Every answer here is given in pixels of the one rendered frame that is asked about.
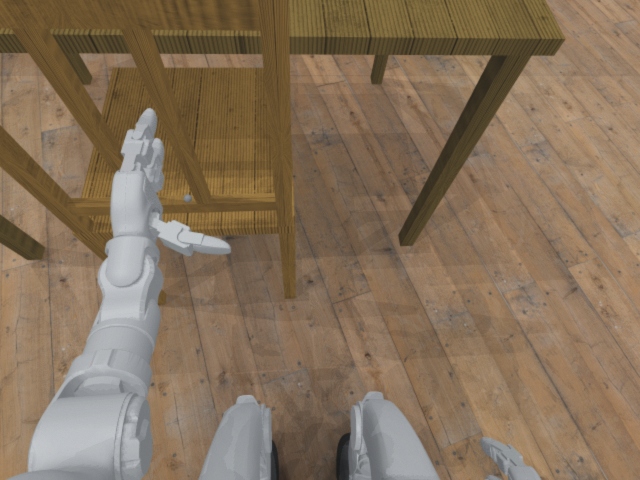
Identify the chair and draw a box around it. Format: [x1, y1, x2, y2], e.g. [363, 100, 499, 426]
[0, 0, 296, 305]

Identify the table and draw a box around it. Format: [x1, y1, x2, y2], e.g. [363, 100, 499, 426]
[0, 0, 565, 260]

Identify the robot right hand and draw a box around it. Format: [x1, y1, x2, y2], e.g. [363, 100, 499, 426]
[481, 437, 541, 480]

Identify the left robot upper arm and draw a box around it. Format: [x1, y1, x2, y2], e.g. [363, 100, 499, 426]
[6, 392, 153, 480]

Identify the robot left forearm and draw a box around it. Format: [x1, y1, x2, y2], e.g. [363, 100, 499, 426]
[28, 235, 163, 472]

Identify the right robot thigh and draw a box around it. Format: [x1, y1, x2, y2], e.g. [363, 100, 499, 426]
[350, 399, 440, 480]

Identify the robot left shin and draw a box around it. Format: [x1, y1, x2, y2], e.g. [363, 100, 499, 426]
[223, 395, 271, 480]

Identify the robot left hand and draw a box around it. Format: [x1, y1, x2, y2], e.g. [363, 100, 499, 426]
[110, 108, 231, 257]

